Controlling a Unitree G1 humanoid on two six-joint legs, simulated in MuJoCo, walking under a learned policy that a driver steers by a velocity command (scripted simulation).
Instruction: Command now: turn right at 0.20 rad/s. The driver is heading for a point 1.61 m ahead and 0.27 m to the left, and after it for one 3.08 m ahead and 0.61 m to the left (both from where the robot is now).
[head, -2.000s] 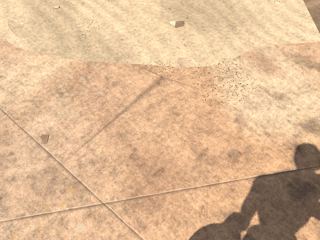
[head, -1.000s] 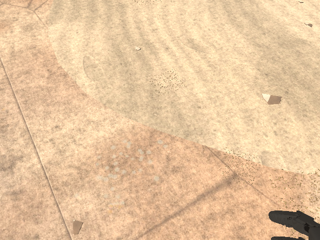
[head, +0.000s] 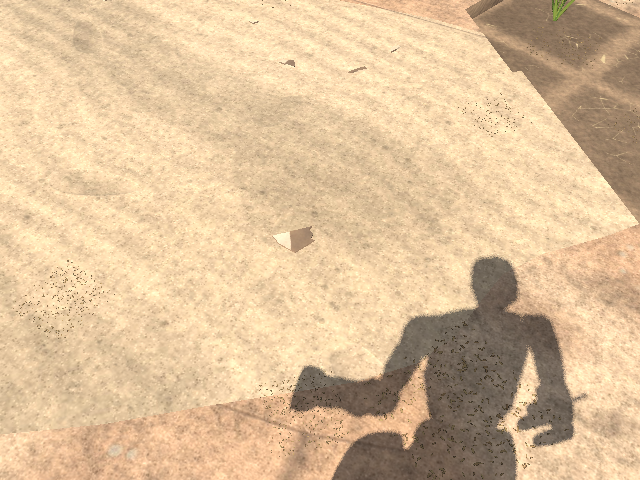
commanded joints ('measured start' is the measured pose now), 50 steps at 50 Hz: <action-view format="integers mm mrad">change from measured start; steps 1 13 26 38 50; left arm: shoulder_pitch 50 49 54 -31 -181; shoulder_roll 146 150 45 -9 -19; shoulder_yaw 56 31 -6 -15 -16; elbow -30 25 80 35 19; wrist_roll -2 6 11 -24 -23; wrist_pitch -9 -4 -45 -89 -128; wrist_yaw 10 5 1 4 -51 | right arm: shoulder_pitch -117 53 -40 313 253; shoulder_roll -153 -85 -81 -223 -131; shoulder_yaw -33 -3 -4 -60 -2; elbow -102 -34 45 183 151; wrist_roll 16 22 30 54 43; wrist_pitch -29 -35 -3 -96 -72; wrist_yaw -10 9 -16 22 -7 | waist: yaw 50 -60 -5 -111 -79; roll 175 -57 9 296 127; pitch -29 -117 16 34 93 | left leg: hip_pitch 51 59 108 408 301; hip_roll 277 66 43 283 192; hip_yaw -300 -40 -6 -486 -100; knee -255 -121 -87 -323 -441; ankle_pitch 225 182 113 -279 266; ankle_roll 198 19 -28 204 170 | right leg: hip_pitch -54 396 197 -195 -222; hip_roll -32 -208 -154 -54 -169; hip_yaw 24 -20 -32 -146 -177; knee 296 -294 -344 79 -67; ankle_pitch -72 517 218 -47 407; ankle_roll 43 -44 -21 -10 6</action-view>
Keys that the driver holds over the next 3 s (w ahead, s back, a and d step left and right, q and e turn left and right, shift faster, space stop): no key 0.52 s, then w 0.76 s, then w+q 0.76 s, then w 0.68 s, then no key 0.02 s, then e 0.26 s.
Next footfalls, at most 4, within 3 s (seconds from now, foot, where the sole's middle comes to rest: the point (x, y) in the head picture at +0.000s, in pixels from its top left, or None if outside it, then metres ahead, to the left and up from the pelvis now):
0.22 right None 0.01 -0.14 -0.77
1.20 right None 0.40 -0.15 -0.77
1.78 left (269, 386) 0.70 0.10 -0.77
2.26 right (311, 266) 1.04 0.01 -0.77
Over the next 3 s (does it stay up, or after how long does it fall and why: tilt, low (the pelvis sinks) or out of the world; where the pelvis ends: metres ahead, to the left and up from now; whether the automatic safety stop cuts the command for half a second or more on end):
stays up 1.15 0.23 0.01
